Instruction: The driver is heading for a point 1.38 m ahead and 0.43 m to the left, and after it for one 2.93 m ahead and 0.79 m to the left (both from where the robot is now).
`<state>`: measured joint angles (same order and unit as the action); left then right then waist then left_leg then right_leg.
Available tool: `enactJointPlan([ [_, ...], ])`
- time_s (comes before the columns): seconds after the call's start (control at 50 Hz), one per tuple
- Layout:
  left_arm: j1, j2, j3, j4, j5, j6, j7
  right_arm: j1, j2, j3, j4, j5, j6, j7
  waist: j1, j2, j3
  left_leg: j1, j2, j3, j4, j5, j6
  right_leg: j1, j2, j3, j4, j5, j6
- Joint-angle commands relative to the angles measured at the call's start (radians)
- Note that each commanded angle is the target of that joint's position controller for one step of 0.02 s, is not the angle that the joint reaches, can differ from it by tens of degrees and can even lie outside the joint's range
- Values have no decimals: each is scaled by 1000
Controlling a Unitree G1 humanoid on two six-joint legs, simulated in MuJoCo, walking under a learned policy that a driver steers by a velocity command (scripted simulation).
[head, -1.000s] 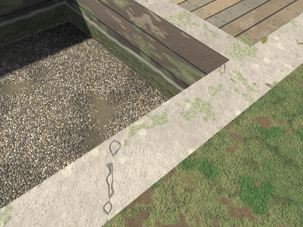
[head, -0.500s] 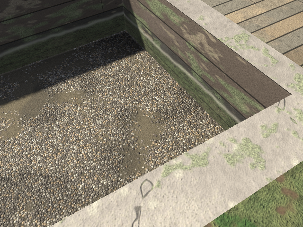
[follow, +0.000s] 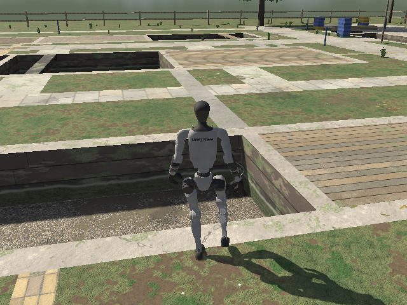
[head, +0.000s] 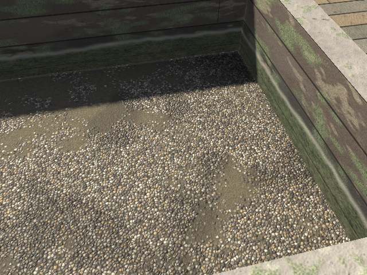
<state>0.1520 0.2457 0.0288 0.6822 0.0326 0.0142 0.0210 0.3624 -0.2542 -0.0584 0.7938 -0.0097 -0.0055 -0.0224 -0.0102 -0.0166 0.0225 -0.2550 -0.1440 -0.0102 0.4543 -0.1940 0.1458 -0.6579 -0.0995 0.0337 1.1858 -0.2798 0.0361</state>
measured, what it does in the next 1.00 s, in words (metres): walks ahead, turning left: right foot, then left foot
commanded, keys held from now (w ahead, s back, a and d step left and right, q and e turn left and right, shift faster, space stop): w+q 0.92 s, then w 0.08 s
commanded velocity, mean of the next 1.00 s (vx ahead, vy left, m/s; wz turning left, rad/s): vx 0.50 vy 0.00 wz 0.59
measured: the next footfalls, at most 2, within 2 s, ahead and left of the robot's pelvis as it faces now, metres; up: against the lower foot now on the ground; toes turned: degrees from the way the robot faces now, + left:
right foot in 0.32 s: +0.29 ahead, -0.11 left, +0.00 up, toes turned +15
left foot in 0.74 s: +0.25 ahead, +0.14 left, +0.00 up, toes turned +24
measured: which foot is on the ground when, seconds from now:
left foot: down 0.00-0.32, up 0.34-0.72, down 0.74-1.00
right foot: up 0.00-0.30, down 0.32-0.74, up 0.76-1.00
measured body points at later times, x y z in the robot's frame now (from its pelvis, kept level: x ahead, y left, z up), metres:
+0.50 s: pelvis +0.17 -0.04 -0.02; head +0.18 -0.05 +0.43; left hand +0.21 +0.24 -0.11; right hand +0.41 -0.26 -0.10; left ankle +0.12 +0.08 -0.64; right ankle +0.25 -0.12 -0.74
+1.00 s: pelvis +0.20 +0.02 -0.01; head +0.20 +0.04 +0.44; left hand +0.25 +0.34 -0.08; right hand +0.48 -0.08 -0.09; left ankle +0.21 +0.13 -0.74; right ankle +0.29 -0.07 -0.70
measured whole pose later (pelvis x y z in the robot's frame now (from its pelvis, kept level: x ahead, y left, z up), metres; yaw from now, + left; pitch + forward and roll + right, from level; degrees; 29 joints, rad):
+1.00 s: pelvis +0.20 +0.02 -0.01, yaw +35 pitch +1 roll -1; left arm 0.06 0.25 0.00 0.56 0.03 0.08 0.01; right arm 0.16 -0.21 0.01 0.59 -0.01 0.06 -0.03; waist -0.02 -0.02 -0.01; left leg -0.43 -0.12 -0.13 0.62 -0.20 0.05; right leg -0.51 0.03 0.01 0.94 -0.41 0.08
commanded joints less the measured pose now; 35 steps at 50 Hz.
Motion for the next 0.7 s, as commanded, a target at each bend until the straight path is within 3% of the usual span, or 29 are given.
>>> enactJointPlan([
  [0.02,43,70,16,-48,0,22,6,5,-136,-30,-92,8,-33,4,39,58,-10,-40,238,-299,-179,247,130,-12,14,-28,-130,111,8],
  [0.08,-34,71,17,-65,1,21,15,52,-124,-24,-115,14,-25,6,3,84,-36,56,235,-337,-118,298,104,-49,29,-6,-251,224,-5],
  [0.14,-118,74,10,-93,-4,18,29,78,-131,-23,-141,20,-22,-1,-24,69,-38,118,242,-378,-51,397,87,-73,56,0,-331,236,-2],
  [0.18,-148,64,1,-111,-10,8,29,91,-142,-25,-154,13,-15,-5,-42,87,-46,137,235,-385,-4,472,83,-46,80,-13,-376,205,-6],
  [0.22,-139,75,3,-118,-16,-1,31,87,-140,-27,-159,6,-5,-9,-50,113,-29,144,230,-400,63,588,84,4,103,-12,-438,103,-14],
  [0.24,-126,93,6,-121,-15,-14,24,99,-157,-32,-164,8,3,-13,-60,106,-35,155,233,-435,61,598,76,39,118,-9,-474,83,-25],
  [0.26,-99,85,5,-114,-26,-25,19,82,-169,-32,-166,11,20,-19,-41,134,-25,143,217,-446,94,630,72,101,126,-3,-477,40,-44],
  [0.28,-31,83,2,-102,-26,-32,17,36,-170,-34,-185,11,28,-19,-6,131,-44,101,197,-439,124,624,56,210,142,-5,-541,-10,-61],
  [0.3,62,87,5,-78,-17,-46,10,-19,-178,-36,-206,22,29,-17,45,118,-75,35,171,-431,194,589,30,366,142,12,-621,47,-87],
  [0.32,204,129,19,-57,-6,-59,13,-71,-158,-31,-240,42,25,-10,119,13,-161,-82,119,-369,413,431,-15,604,24,143,-669,163,-130],
  [0.34,266,209,36,-72,-5,-53,18,-38,-92,-18,-262,60,19,-5,115,-172,-268,-280,-29,-206,731,-143,-61,807,-207,434,-723,160,-212],
  [0.36,196,225,49,-67,-25,-34,3,-1,-139,-29,-265,25,27,-7,62,-322,-240,-436,-48,-162,830,-427,-65,717,-305,693,-788,83,-289],
  [0.38,125,143,32,-91,-45,-27,-1,-56,-157,-35,-254,-10,30,-11,54,-179,-105,-500,-4,-191,903,-347,-75,599,-285,636,-786,10,-289],
  [0.4,92,97,19,-101,-34,-26,-2,-116,-141,-29,-264,-13,34,-6,45,-104,-56,-490,19,-175,930,-285,-91,497,-249,528,-795,-19,-274],
  [0.42,63,72,8,-106,-16,-28,-1,-129,-127,-25,-266,-11,46,-3,17,-79,-30,-457,45,-164,911,-246,-104,407,-210,436,-812,-38,-247],
  [0.44,48,81,8,-102,-9,-37,1,-127,-112,-20,-276,-12,61,0,-6,-108,-18,-435,61,-154,893,-231,-121,345,-187,366,-820,10,-241],
  [0.48,59,105,12,-92,-2,-50,-11,-104,-114,-22,-258,-11,85,1,-23,-120,-58,-366,58,-140,888,-183,-145,281,-155,266,-832,99,-228],
  [0.5,57,118,16,-91,1,-51,-18,-117,-131,-28,-255,1,90,-1,-28,-122,-60,-381,57,-134,882,-161,-155,287,-156,240,-828,141,-232],
  [0.52,42,102,12,-98,-10,-49,-22,-135,-127,-26,-252,3,97,-4,-31,-100,-68,-393,61,-129,864,-132,-168,306,-156,202,-814,187,-224],
  [0.56,70,108,10,-85,-11,-43,-25,-165,-102,-15,-256,3,98,-7,-18,-83,-47,-396,88,-146,775,-67,-170,307,-145,111,-792,322,-201],
  [0.6,92,129,17,-67,-5,-33,-28,-197,-84,0,-273,-1,96,-4,-12,-86,-64,-371,127,-96,619,-34,-159,340,-143,34,-743,374,-181],
  [0.62,74,127,13,-68,-5,-21,-23,-246,-65,17,-292,3,98,-8,4,-98,-57,-310,145,-79,475,-29,-157,330,-136,-19,-748,461,-169],
  [0.66,70,146,15,-71,3,-3,-15,-254,-68,24,-295,1,95,9,22,-147,-98,-202,129,9,429,-117,-147,328,-130,-50,-721,385,-169],
  [0.7,58,141,18,-82,12,25,-11,-264,-64,34,-314,5,92,12,24,-147,-108,-133,124,49,299,-142,-127,342,-134,-57,-693,180,-152],
])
